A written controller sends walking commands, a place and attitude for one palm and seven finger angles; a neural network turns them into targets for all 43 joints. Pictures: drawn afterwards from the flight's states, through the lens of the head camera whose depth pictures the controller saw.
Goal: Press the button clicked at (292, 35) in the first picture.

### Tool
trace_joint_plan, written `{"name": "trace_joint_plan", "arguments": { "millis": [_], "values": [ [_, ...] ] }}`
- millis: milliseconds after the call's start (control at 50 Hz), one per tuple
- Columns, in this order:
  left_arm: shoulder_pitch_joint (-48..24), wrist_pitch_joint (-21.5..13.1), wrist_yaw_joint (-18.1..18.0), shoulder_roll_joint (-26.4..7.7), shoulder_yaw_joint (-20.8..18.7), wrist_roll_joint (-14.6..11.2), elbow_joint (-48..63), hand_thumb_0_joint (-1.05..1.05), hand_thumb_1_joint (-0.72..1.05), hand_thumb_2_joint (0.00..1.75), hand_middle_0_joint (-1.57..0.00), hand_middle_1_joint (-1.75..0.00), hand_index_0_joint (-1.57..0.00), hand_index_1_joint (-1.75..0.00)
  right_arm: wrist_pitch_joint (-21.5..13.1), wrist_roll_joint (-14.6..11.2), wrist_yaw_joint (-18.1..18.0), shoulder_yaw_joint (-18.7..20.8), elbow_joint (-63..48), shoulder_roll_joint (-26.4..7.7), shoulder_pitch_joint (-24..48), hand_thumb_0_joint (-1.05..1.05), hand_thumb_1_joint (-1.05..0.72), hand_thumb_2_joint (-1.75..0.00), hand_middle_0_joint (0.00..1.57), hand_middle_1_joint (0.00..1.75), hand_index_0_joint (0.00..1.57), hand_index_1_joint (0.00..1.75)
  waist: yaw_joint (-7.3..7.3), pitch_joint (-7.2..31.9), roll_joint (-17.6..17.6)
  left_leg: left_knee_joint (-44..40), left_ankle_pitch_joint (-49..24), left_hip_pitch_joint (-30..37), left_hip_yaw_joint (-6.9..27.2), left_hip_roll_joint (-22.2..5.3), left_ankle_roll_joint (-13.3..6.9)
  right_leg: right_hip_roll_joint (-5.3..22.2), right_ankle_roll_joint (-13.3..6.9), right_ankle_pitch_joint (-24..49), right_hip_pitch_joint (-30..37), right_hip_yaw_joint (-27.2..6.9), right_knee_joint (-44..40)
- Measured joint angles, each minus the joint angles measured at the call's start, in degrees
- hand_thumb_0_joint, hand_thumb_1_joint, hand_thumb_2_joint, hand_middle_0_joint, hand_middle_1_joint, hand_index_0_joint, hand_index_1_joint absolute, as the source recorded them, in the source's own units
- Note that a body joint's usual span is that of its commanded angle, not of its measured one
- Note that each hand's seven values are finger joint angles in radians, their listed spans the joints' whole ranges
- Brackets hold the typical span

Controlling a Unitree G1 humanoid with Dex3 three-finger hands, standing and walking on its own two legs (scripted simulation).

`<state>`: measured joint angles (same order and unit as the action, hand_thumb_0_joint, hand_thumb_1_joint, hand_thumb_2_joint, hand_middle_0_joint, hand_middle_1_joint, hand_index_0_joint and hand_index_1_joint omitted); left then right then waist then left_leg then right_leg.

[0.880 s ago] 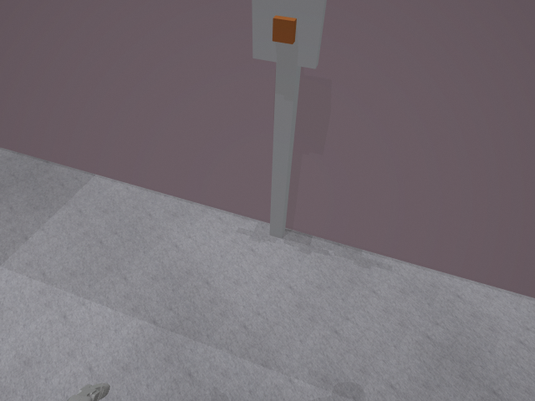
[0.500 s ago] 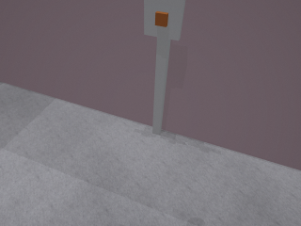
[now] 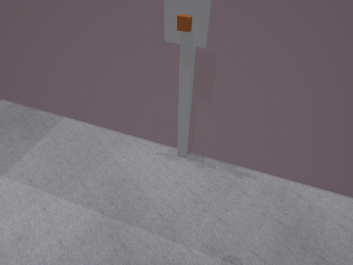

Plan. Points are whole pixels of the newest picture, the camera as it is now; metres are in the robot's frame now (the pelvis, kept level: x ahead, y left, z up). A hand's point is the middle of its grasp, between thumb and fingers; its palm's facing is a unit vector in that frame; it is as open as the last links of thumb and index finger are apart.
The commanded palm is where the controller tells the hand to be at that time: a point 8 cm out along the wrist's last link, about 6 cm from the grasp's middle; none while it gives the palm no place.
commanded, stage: look at it before walking up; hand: left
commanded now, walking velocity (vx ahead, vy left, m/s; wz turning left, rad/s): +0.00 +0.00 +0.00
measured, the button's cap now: (184, 23) +0.93 +0.03 +0.16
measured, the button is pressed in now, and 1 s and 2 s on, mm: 0 0 0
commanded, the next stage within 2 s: turn to face it in 0.56 s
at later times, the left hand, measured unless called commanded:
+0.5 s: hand out of the picture +0.07 +0.24 -0.16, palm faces -0.03 -0.94 -0.34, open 7.4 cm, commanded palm none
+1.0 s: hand out of the picture +0.07 +0.21 -0.17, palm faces -0.11 -0.96 -0.27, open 7.4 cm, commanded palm none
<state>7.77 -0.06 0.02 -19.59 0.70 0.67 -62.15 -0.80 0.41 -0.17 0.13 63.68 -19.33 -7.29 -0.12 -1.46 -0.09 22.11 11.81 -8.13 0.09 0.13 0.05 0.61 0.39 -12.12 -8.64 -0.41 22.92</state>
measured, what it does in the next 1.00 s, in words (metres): stands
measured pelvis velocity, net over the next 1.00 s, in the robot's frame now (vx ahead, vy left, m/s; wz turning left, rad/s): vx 0.00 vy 0.00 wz -0.10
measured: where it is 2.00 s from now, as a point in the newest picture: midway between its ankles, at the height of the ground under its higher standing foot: outside the picture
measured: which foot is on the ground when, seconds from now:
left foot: down 0.00-1.00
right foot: down 0.00-1.00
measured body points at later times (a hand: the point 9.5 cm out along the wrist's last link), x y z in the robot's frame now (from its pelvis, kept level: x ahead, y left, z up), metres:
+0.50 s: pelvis +0.00 -0.01 +0.00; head +0.00 -0.01 +0.45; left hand +0.07 +0.29 -0.13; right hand +0.07 -0.30 -0.13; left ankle +0.00 +0.12 -0.74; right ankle +0.01 -0.12 -0.74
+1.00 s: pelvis +0.00 +0.00 -0.01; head +0.01 +0.00 +0.44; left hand +0.07 +0.26 -0.15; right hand +0.04 -0.27 -0.15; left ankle +0.00 +0.12 -0.74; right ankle +0.01 -0.12 -0.74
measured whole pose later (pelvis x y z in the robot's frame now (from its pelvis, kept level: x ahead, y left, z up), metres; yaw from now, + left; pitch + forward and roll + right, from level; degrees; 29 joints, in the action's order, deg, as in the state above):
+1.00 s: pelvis +0.00 +0.00 -0.01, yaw -6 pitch -1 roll +1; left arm 11.1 2.7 -0.2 -15.3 -0.1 1.0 -58.6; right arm 0.7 0.5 -1.2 0.9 59.8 -13.9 -8.6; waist -0.5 -3.0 0.6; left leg 28.9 15.8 -11.8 -5.0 -2.1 0.6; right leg -1.8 0.1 -14.4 -15.0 -5.5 30.6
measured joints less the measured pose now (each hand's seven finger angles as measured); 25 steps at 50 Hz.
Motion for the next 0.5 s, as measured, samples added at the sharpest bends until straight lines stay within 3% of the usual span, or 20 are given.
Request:
{"name": "trace_joint_plan", "arguments": {
  "millis": [500],
  "values": [
    [0.51, -0.2, -0.02, 0.13, -0.06, 0.03, -0.47, 0.01, 0.9, 0.9, -0.21, -0.29, -0.2, -0.3, -0.08, -0.08, -0.04, -0.09, 0.54, 0.07, 0.0, 0.0, -0.91, -0.9, 0.21, 0.3, 0.2, 0.3, -0.06, -0.22, 0.1, -1.13, -0.48, 0.38, -0.02, -0.6, 0.48, -0.59, -0.43, 0.64, 0.37, -0.02, -1.27]
  ]
}}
